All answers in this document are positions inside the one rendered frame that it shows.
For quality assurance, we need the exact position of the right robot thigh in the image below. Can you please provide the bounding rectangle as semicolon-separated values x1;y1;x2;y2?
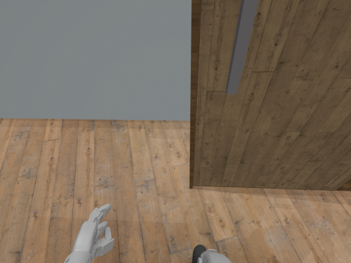
197;252;231;263

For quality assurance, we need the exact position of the left robot forearm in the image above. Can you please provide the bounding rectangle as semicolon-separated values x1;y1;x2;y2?
64;251;92;263

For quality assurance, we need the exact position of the handle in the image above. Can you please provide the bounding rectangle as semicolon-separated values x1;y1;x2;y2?
226;0;259;94

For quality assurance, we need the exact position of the right robot foot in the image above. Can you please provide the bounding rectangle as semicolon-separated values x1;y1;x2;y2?
193;244;206;263

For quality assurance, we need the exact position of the left robot hand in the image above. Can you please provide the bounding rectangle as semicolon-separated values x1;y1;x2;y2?
72;204;114;260

